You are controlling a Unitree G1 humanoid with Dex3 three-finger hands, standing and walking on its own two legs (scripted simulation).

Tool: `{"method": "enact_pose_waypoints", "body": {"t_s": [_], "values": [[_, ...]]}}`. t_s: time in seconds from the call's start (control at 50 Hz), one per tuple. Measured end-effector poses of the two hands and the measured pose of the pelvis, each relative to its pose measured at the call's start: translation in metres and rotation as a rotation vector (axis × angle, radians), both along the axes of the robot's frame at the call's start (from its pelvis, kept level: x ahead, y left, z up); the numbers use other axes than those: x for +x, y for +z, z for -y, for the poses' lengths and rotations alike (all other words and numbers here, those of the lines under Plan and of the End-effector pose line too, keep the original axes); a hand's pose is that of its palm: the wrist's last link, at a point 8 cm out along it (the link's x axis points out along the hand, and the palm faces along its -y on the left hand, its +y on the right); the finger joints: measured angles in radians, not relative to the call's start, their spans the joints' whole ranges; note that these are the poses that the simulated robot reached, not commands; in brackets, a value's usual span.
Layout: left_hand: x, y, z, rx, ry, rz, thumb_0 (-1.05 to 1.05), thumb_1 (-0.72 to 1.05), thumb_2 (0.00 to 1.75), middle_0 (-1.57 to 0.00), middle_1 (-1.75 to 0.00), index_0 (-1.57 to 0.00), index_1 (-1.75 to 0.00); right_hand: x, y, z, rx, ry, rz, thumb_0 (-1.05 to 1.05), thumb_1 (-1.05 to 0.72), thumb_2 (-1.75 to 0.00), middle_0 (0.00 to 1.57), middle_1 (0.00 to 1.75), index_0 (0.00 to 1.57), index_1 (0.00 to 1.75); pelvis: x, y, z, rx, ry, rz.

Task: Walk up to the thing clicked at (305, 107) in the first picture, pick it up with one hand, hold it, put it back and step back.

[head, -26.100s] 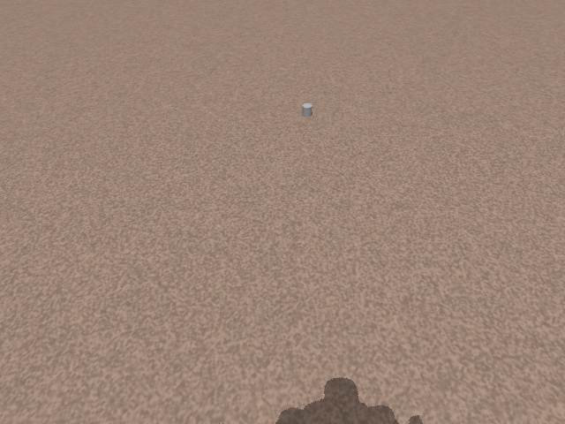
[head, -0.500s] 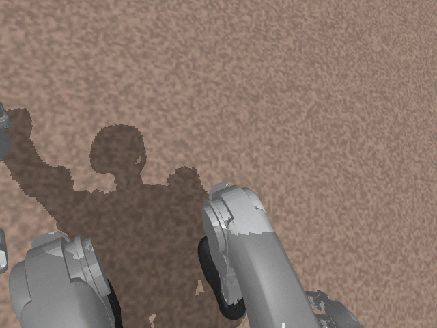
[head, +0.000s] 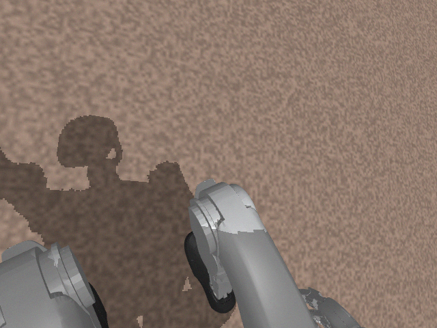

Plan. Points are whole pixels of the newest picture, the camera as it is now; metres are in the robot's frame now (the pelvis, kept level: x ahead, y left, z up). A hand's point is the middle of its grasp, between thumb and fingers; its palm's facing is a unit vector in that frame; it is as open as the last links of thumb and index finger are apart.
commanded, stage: rest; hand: left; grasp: from above
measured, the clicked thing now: out of the picture +0.49 +0.32 -0.25
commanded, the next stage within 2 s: open in 1.06 s
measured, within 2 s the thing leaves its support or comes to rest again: rests again in 0.76 s
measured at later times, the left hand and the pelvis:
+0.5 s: hand out of the picture +0.48 +0.30 -0.23, palm faces -0.43 -0.13 -0.89, open 7.6 cm; pelvis +0.00 +0.00 +0.00, yaw -1 degrees
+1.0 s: hand out of the picture +0.47 +0.31 -0.24, palm faces -0.43 -0.13 -0.89, open 7.6 cm; pelvis -0.01 +0.01 +0.00, yaw -2 degrees
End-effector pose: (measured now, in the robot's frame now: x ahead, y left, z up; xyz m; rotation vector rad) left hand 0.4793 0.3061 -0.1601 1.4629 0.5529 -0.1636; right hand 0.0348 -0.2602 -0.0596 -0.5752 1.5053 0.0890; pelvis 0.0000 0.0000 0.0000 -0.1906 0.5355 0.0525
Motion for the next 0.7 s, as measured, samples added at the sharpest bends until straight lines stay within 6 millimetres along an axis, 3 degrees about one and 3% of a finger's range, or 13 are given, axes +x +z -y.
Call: {"method": "enact_pose_waypoints", "body": {"t_s": [0.34,0.7], "values": [[-0.001,-0.009,0.0,0.009,0.019,-0.006,-0.02,0.22,0.36,-0.74,-0.57,-0.93,-0.54,0.005,0.002,-0.008,0.038,0.042,0.024,0.0,-0.92,-0.9,0.2,0.3,0.2,0.3,-0.001,0.0,-0.002,-0.01,-0.008,0.018],[-0.002,-0.019,0.002,-0.001,0.018,-0.005,-0.02,0.22,0.35,-0.74,-0.56,-0.93,-0.54,-0.007,0.009,-0.011,0.042,0.063,0.002,0.0,-0.92,-0.9,0.2,0.3,0.2,0.3,-0.003,-0.001,-0.003,-0.023,-0.018,0.04]]}}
